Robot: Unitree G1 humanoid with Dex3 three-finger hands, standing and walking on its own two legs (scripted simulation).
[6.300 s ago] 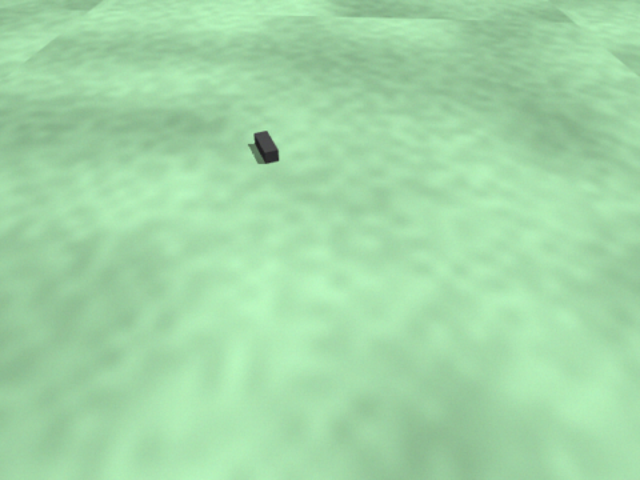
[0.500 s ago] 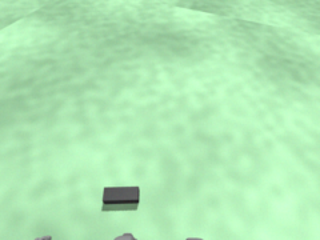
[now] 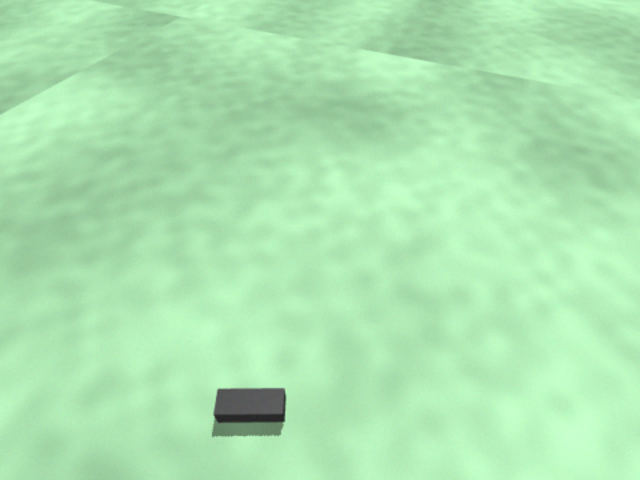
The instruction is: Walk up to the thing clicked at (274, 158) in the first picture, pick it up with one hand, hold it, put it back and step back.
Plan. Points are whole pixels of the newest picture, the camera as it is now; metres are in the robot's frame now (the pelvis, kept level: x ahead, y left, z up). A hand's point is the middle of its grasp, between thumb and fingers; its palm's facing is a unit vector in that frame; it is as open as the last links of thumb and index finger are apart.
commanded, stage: walk up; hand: left
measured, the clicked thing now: (251, 405) +0.49 +0.20 -0.73
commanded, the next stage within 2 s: none
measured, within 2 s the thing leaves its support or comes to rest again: neither
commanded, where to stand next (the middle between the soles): +0.05 -0.01 m, yaw +0 degrees
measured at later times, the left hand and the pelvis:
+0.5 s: hand out of the picture +0.11 +0.26 -0.15, palm faces +0.02 -0.93 -0.36, open 7.4 cm; pelvis +0.03 -0.01 +0.01, yaw +1 degrees
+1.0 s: hand out of the picture +0.12 +0.27 -0.14, palm faces +0.03 -0.93 -0.36, open 7.4 cm; pelvis +0.03 +0.00 +0.01, yaw +2 degrees
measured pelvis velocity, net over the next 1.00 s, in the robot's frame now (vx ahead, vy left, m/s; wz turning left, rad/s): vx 0.03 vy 0.00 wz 0.03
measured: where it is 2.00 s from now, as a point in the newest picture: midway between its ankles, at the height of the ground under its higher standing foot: outside the picture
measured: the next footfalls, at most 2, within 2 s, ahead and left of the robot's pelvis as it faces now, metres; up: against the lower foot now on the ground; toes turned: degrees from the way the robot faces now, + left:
left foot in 1.96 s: -0.01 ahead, +0.13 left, +0.00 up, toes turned +7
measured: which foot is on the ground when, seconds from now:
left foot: down 0.00-1.00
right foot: down 0.00-1.00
